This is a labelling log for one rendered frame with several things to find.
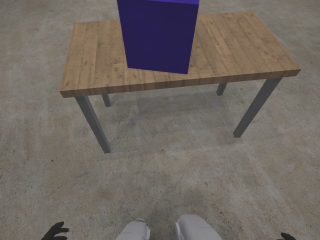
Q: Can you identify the left robot shin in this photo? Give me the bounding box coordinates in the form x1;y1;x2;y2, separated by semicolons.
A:
135;218;145;223

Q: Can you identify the table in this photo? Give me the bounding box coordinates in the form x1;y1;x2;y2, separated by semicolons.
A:
59;11;301;154

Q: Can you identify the carton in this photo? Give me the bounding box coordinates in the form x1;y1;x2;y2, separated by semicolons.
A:
117;0;200;75

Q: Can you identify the left robot thigh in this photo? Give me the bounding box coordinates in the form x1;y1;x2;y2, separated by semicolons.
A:
115;221;151;240

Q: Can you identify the left robot hand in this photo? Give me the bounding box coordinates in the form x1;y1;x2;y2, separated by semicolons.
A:
41;221;69;240

